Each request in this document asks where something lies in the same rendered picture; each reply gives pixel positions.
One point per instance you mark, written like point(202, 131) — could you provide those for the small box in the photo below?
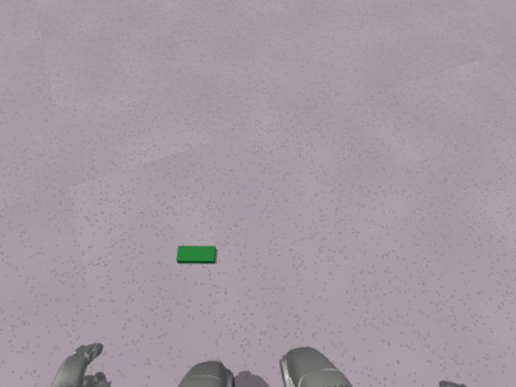
point(196, 254)

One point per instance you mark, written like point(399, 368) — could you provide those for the left robot hand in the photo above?
point(72, 370)

